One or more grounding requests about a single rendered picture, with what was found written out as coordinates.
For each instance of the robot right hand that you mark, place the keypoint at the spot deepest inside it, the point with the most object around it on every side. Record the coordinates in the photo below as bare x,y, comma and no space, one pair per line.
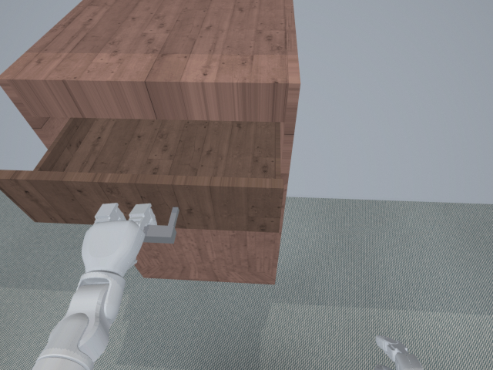
397,352

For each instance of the drawer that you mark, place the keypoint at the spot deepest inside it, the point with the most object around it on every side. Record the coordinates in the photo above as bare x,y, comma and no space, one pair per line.
222,175

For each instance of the left robot forearm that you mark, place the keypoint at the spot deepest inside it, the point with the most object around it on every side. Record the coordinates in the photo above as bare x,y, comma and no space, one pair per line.
80,338

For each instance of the handle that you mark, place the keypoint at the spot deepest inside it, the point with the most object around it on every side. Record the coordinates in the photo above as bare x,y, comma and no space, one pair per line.
160,233

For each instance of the cabinet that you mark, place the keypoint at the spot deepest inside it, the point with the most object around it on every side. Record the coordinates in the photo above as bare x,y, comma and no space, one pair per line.
219,60

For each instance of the robot left hand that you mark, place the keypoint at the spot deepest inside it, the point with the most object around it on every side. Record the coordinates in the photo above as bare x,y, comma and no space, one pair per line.
112,242

